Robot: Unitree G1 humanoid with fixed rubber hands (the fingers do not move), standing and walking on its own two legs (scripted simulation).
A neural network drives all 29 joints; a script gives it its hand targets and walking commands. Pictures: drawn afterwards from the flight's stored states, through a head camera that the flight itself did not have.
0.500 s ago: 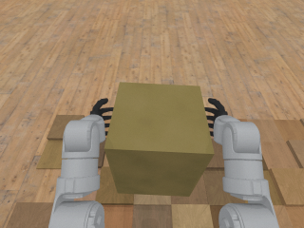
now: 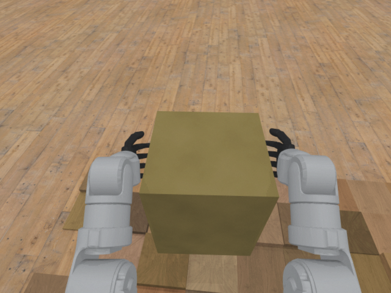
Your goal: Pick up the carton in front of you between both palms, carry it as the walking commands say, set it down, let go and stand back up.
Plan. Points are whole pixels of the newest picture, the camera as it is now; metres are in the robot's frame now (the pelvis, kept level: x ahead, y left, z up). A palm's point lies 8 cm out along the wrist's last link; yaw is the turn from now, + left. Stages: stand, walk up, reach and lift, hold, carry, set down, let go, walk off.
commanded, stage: carry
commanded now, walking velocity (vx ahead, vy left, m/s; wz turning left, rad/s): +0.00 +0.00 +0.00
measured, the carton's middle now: (205, 186) +0.36 +0.01 +0.04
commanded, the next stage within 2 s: none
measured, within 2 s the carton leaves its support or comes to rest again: neither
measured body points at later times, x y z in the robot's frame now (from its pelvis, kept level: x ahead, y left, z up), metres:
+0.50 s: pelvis +0.01 +0.06 +0.00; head +0.00 +0.07 +0.45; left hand +0.37 +0.22 +0.11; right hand +0.38 -0.08 +0.12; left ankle +0.00 +0.13 -0.74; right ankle +0.07 -0.08 -0.73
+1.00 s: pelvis +0.02 +0.05 +0.00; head +0.02 +0.06 +0.45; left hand +0.39 +0.21 +0.12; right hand +0.39 -0.09 +0.12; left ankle +0.00 +0.13 -0.74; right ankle +0.08 -0.08 -0.73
